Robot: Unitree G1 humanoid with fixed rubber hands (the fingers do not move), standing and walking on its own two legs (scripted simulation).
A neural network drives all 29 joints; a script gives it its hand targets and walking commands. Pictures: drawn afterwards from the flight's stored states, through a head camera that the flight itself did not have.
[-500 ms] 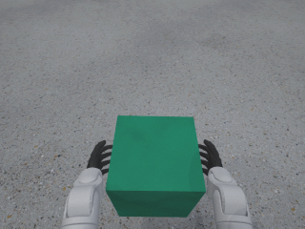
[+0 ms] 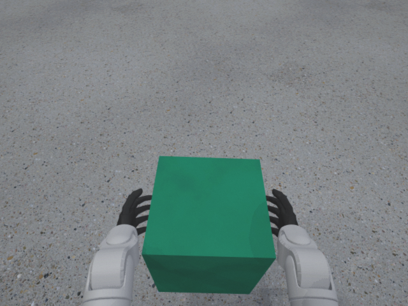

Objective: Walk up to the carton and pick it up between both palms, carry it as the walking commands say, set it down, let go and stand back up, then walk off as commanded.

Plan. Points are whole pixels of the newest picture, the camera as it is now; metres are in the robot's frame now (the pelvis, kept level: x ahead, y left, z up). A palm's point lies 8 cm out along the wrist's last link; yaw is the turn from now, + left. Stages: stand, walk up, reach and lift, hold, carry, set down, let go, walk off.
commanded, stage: carry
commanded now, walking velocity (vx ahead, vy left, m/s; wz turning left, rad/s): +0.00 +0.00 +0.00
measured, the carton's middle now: (206, 228) +0.32 -0.01 -0.05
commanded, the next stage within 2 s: none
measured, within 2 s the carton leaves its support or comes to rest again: neither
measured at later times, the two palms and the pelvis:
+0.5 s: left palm (169, 104) +0.67 +0.09 +0.02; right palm (271, 106) +0.66 -0.21 +0.02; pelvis +0.38 -0.04 +0.00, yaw +1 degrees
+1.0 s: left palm (183, 41) +1.03 +0.06 +0.04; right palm (261, 46) +1.01 -0.23 +0.03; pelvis +0.74 -0.06 +0.01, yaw -2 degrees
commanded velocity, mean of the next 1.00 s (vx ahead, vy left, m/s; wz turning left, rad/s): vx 0.12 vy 0.00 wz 0.00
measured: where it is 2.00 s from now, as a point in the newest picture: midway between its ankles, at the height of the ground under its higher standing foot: (216, 131)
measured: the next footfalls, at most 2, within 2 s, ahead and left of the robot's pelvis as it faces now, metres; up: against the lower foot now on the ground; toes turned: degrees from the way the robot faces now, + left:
left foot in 0.10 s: +0.13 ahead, +0.11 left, +0.00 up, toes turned +0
right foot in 0.34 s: +0.35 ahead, -0.09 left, +0.00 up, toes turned +1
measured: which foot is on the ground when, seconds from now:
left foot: up 0.00-0.08, down 0.10-0.34, up 0.36-0.66, down 0.68-0.92, up 0.94-1.00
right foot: down 0.00-0.10, up 0.12-0.32, down 0.34-0.68, up 0.70-0.88, down 0.90-1.00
